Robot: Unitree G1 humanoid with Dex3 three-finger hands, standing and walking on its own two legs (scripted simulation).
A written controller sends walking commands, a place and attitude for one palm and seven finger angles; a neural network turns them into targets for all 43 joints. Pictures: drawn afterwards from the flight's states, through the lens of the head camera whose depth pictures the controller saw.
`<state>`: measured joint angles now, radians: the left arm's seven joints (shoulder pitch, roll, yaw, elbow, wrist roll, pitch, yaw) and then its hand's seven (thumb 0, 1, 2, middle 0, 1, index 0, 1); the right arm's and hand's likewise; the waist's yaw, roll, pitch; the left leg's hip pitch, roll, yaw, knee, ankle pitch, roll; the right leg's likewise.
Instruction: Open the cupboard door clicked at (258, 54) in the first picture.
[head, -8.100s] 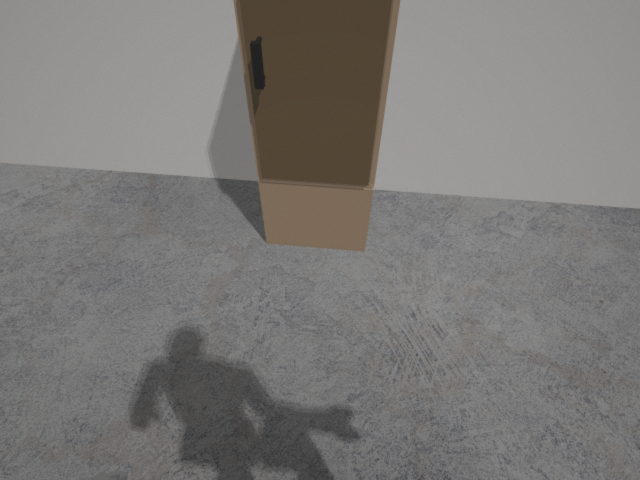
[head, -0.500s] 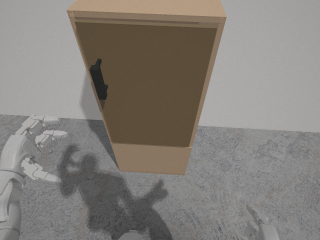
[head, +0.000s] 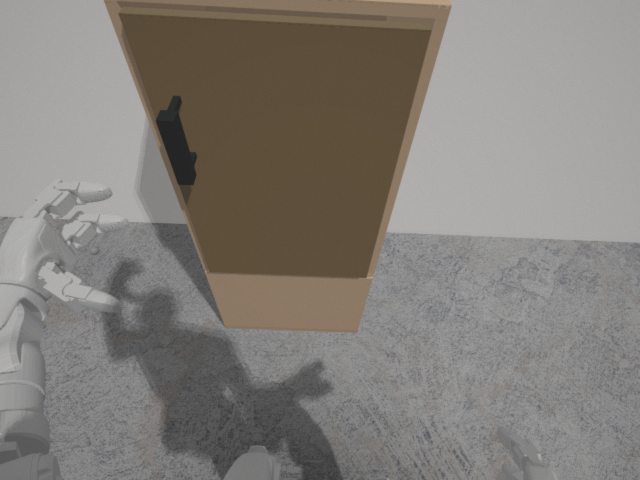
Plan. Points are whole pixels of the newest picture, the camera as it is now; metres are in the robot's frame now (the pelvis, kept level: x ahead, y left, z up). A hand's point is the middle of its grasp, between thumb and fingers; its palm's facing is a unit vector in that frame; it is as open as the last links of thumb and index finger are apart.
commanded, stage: move the hooked fingers beside the handle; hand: left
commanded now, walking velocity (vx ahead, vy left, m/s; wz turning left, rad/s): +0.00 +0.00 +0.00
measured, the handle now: (181, 141) +0.57 +0.24 +0.08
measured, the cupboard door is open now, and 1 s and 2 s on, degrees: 0 0 0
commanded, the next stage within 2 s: slide the fingers in behind the handle in 1.94 s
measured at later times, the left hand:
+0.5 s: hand (114, 208) +0.42 +0.28 +0.09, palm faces +0.02 -1.00 +0.01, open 14.0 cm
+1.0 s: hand (130, 173) +0.48 +0.28 +0.09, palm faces +0.03 -1.00 +0.00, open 14.0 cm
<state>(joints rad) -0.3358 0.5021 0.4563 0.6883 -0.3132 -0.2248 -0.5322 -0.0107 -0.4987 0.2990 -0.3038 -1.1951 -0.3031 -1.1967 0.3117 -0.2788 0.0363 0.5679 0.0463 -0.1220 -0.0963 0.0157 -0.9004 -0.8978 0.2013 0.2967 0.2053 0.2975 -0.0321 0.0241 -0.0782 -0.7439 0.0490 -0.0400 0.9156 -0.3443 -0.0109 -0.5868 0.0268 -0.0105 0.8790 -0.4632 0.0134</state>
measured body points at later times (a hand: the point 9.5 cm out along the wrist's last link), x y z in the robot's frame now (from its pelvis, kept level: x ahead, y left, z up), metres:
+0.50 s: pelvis +0.00 +0.01 -0.01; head +0.08 +0.03 +0.43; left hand +0.41 +0.34 +0.09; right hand +0.09 -0.26 -0.11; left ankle +0.06 +0.12 -0.69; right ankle -0.01 -0.13 -0.69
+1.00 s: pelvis +0.00 +0.00 -0.02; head +0.11 +0.03 +0.42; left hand +0.47 +0.34 +0.09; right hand +0.01 -0.28 -0.12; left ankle +0.06 +0.12 -0.69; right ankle -0.01 -0.14 -0.69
